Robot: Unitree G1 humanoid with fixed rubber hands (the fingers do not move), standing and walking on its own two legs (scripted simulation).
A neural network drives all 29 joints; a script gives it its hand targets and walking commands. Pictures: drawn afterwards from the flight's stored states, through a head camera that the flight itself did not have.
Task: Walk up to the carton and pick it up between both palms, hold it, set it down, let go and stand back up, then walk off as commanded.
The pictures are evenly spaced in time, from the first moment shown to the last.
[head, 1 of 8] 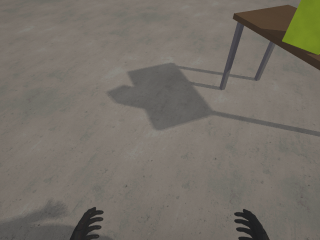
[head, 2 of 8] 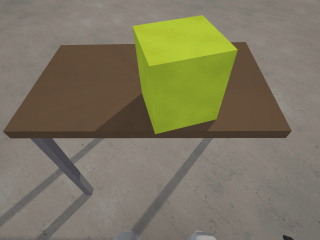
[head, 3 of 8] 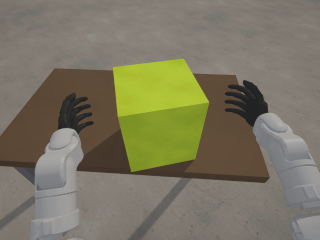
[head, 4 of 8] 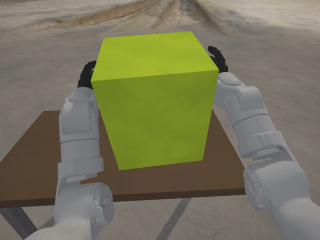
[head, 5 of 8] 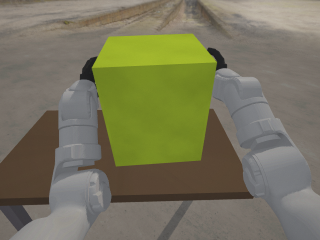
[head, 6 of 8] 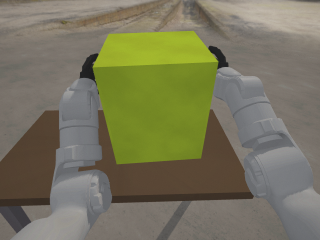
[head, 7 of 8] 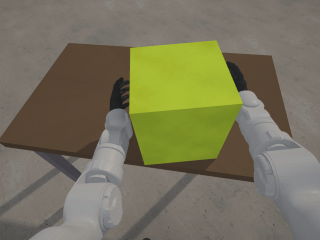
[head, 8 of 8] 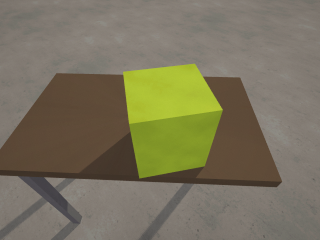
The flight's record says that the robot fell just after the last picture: no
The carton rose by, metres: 0.24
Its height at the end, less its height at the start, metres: +0.00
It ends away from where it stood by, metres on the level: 0.00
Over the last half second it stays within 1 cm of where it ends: yes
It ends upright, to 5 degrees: yes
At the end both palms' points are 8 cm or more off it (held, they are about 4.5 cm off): yes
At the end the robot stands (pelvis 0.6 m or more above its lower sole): yes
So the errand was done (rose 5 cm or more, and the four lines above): yes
